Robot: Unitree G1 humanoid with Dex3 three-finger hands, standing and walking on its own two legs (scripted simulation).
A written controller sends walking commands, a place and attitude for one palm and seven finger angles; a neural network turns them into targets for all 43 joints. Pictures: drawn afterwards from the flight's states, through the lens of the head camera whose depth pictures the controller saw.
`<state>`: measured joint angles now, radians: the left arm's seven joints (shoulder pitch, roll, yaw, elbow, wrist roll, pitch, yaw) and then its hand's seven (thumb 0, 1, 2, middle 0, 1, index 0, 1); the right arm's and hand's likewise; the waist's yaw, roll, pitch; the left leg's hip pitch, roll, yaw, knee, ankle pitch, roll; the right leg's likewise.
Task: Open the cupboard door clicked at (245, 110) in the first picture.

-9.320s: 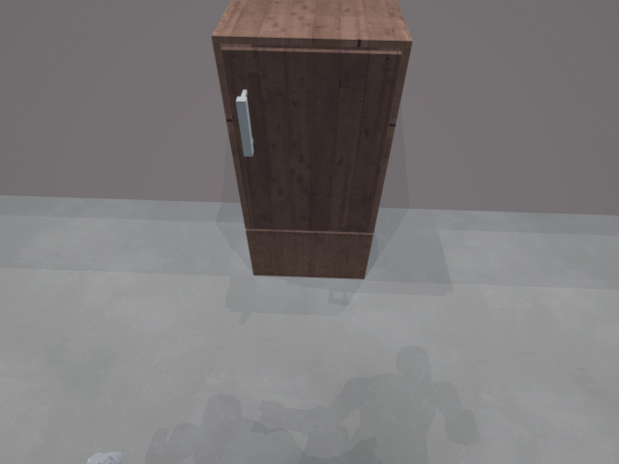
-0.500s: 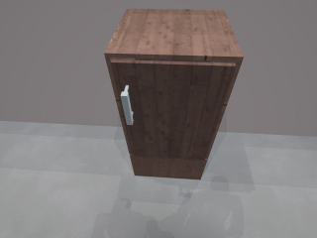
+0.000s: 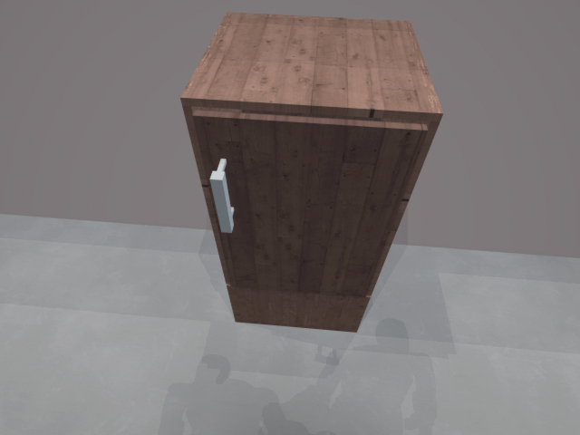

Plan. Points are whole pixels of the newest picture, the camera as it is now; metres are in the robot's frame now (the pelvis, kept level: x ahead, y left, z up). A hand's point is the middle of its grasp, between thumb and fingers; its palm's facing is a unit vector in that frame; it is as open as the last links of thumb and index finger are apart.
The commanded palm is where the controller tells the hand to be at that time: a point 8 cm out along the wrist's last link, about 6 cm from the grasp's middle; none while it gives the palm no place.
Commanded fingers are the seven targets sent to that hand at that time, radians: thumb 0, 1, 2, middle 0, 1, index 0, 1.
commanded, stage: come to a stop and stand still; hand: left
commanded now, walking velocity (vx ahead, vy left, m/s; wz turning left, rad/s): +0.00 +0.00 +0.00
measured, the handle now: (225, 196) +0.55 +0.17 -0.04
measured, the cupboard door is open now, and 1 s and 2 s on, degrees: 0 0 0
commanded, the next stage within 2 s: look again from close up in 0.34 s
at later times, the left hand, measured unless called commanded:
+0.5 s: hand out of the picture +0.03 +0.18 -0.17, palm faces +0.01 -0.98 -0.22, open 7.4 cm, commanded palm none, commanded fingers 0.00 0.90 0.90 -0.20 -0.30 -0.20 -0.30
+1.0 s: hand out of the picture +0.02 +0.16 -0.17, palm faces +0.04 -0.98 -0.20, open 7.4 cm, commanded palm none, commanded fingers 0.00 0.90 0.90 -0.20 -0.30 -0.20 -0.30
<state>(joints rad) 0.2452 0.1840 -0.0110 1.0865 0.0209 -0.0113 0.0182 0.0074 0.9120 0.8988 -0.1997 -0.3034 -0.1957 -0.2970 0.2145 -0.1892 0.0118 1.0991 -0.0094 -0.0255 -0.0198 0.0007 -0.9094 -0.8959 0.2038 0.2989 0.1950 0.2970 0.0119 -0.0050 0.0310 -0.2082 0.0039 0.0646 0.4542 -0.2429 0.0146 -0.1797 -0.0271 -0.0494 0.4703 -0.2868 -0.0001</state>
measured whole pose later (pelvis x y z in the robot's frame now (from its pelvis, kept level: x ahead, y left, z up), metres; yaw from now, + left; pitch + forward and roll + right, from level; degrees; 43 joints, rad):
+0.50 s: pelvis +0.01 -0.01 +0.00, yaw +0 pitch +0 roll +1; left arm 0.24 0.20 -0.01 1.10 0.02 -0.01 0.02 0.01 0.91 0.90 -0.20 -0.30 -0.20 -0.30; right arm 0.21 -0.20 0.01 1.13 -0.01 -0.02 -0.02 0.00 -0.91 -0.90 0.20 0.30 0.20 0.30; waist 0.01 -0.01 0.02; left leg -0.17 0.02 0.06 0.42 -0.24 -0.01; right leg -0.15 -0.01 -0.06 0.44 -0.29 -0.02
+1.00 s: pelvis +0.01 -0.02 +0.00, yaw +1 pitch -1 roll +1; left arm 0.27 0.18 -0.01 1.11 0.02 -0.02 0.02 0.01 0.91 0.90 -0.20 -0.30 -0.20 -0.30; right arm 0.23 -0.17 0.02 1.14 -0.01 -0.02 -0.03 0.00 -0.91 -0.90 0.20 0.30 0.20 0.30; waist 0.02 -0.01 0.02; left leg -0.16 0.03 0.04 0.41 -0.24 -0.02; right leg -0.13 0.00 -0.07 0.43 -0.29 -0.03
